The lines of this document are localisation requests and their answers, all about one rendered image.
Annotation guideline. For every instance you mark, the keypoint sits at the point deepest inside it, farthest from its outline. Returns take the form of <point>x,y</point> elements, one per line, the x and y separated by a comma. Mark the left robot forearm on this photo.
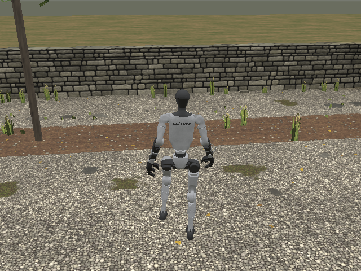
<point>154,152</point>

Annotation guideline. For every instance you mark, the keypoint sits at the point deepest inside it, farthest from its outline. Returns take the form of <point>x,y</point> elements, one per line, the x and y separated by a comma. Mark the left robot thigh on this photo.
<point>167,164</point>

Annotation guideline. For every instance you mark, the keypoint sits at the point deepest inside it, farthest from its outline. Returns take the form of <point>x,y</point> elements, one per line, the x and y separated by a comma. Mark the left robot shin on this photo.
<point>164,195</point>

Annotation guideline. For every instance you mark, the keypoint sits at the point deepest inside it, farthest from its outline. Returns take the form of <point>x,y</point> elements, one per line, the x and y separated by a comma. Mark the robot left hand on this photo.
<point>149,168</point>

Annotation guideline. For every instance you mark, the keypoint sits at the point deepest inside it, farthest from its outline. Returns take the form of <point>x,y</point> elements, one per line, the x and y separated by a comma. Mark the robot left upper arm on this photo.
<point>161,128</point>

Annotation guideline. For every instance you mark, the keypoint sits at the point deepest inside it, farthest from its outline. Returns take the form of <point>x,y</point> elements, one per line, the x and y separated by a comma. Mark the right robot forearm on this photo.
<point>208,150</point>

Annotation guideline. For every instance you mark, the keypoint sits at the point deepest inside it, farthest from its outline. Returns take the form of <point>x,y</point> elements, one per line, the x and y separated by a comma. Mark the robot right upper arm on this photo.
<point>202,129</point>

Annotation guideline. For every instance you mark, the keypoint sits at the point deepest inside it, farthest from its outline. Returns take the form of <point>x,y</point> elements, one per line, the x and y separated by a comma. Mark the robot right hand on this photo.
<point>206,159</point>

